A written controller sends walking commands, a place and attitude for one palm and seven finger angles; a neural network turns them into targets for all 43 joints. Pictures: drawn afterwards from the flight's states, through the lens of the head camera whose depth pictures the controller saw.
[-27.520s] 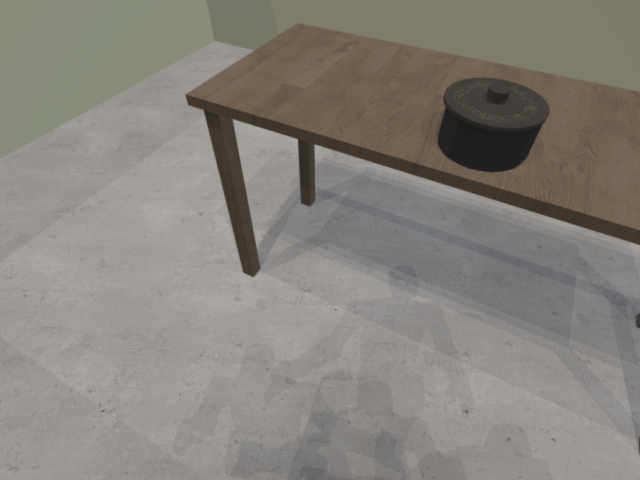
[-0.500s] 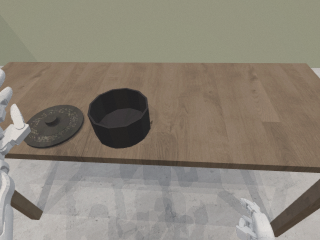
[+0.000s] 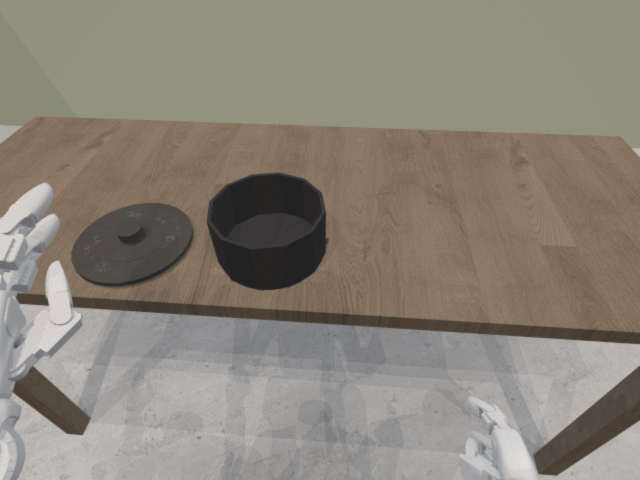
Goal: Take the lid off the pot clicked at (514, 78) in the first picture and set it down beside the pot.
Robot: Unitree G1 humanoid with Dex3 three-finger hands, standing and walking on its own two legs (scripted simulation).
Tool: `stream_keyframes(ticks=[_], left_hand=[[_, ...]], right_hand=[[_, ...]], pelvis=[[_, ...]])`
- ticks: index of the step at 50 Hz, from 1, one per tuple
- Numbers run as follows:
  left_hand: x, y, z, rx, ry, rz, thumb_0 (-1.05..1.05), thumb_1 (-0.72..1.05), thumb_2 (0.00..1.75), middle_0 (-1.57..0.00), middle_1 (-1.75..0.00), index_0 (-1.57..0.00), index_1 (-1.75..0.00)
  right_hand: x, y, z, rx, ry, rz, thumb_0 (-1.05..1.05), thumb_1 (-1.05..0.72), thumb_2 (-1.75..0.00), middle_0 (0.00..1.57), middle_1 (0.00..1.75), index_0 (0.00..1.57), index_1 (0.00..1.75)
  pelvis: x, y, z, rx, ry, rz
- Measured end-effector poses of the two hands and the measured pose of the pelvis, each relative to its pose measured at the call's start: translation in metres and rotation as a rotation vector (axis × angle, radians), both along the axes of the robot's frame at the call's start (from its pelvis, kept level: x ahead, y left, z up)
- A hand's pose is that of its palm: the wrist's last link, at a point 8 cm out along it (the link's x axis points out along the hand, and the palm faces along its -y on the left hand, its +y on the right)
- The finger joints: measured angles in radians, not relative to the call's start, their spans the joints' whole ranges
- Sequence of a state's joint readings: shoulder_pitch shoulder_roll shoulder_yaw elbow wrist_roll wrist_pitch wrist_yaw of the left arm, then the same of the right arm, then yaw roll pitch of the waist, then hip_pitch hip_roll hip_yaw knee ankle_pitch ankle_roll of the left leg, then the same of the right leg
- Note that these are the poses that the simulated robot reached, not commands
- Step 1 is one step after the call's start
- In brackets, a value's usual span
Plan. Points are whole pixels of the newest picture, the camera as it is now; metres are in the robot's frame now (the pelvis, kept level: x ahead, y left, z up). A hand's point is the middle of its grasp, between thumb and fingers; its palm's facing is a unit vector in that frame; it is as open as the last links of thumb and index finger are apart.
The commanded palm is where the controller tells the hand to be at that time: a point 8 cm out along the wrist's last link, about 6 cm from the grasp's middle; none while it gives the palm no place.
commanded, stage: draw the hand back to the body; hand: left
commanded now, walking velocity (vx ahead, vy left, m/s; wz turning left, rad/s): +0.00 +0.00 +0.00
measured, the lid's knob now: (129, 231) +0.46 +0.40 +0.02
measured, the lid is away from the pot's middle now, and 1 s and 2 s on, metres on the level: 0.24 0.24 0.24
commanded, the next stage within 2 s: step back with the hand held close in 0.12 s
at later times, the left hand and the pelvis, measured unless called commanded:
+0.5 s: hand (53, 337) +0.17 +0.26 +0.19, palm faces +0.33 -0.84 -0.44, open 7.4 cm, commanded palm +0.11 +0.31 +0.21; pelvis -0.02 +0.03 -0.01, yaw -1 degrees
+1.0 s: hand out of the picture +0.10 +0.28 +0.19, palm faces +0.40 -0.80 -0.45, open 7.4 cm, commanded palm +0.03 +0.33 +0.21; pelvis -0.09 +0.05 -0.02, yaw +1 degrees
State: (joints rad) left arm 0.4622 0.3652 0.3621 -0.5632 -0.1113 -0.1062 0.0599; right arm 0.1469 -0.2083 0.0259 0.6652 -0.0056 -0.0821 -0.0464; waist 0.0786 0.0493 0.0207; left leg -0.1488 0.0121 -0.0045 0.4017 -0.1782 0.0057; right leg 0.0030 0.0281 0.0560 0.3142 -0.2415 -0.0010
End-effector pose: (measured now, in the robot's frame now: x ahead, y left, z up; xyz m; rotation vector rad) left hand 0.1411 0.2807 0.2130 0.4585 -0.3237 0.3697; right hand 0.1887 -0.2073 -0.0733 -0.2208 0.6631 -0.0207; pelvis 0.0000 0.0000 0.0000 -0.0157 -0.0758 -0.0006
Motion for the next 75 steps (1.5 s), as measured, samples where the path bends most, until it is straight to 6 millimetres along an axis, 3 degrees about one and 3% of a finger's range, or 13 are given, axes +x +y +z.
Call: stream_keyframes(ticks=[7,17,24,29,43,55,62,70,75], left_hand=[[-0.015,0.008,0.0,0.001,-0.014,0.017,0.01,0.89,0.89,-0.21,-0.3,-0.21,-0.31],[-0.019,0.016,0.003,0.043,-0.04,0.007,0.01,0.89,0.89,-0.21,-0.3,-0.21,-0.31],[-0.008,0.022,-0.011,0.059,0.028,-0.067,0.01,0.89,0.89,-0.21,-0.3,-0.21,-0.31],[-0.013,0.026,-0.011,0.11,0.052,-0.112,0.01,0.89,0.89,-0.22,-0.3,-0.21,-0.31],[-0.064,0.042,-0.009,0.162,-0.025,-0.064,0.01,0.89,0.89,-0.22,-0.3,-0.21,-0.31],[-0.097,0.046,-0.008,0.153,-0.119,-0.073,0.01,0.89,0.89,-0.22,-0.3,-0.21,-0.31],[-0.131,0.048,0.0,0.206,-0.171,-0.067,0.01,0.89,0.89,-0.22,-0.3,-0.21,-0.31],[-0.158,0.07,-0.007,0.129,-0.262,-0.07,0.01,0.89,0.89,-0.22,-0.3,-0.21,-0.31],[-0.19,0.077,0.001,0.131,-0.244,-0.067,0.01,0.89,0.89,-0.22,-0.3,-0.21,-0.31]], right_hand=[[-0.002,0.012,0.002,-0.009,-0.006,0.028,0.01,-0.9,-0.9,0.21,0.29,0.2,0.3],[-0.009,0.015,0.005,-0.014,-0.004,0.004,0.01,-0.9,-0.9,0.21,0.3,0.2,0.3],[-0.029,0.002,0.006,-0.057,0.027,-0.11,0.01,-0.9,-0.9,0.21,0.3,0.2,0.3],[-0.05,0.0,0.006,-0.079,0.047,-0.152,0.01,-0.9,-0.9,0.21,0.29,0.2,0.3],[-0.104,0.019,-0.012,-0.076,0.085,-0.143,0.01,-0.9,-0.9,0.21,0.3,0.2,0.3],[-0.135,0.027,-0.013,-0.092,0.059,-0.131,0.01,-0.9,-0.9,0.21,0.3,0.2,0.3],[-0.153,0.029,-0.017,-0.09,0.06,-0.104,0.01,-0.9,-0.9,0.21,0.3,0.2,0.3],[-0.193,0.04,-0.018,-0.12,0.051,-0.129,0.01,-0.9,-0.9,0.21,0.29,0.2,0.3],[-0.224,0.058,-0.015,-0.064,0.051,-0.109,0.01,-0.9,-0.9,0.21,0.29,0.2,0.3]], pelvis=[[-0.008,0.005,0.0,-0.004,-0.011,0.011],[-0.015,0.012,-0.003,-0.023,0.03,0.006],[-0.023,0.028,-0.006,-0.018,0.066,-0.014],[-0.035,0.036,-0.009,-0.014,0.078,-0.018],[-0.076,0.047,-0.019,-0.04,0.086,0.006],[-0.109,0.053,-0.025,-0.058,0.072,0.023],[-0.134,0.052,-0.029,-0.038,0.065,0.038],[-0.171,0.07,-0.037,-0.085,0.042,0.045],[-0.198,0.073,-0.029,-0.096,0.065,0.022]])
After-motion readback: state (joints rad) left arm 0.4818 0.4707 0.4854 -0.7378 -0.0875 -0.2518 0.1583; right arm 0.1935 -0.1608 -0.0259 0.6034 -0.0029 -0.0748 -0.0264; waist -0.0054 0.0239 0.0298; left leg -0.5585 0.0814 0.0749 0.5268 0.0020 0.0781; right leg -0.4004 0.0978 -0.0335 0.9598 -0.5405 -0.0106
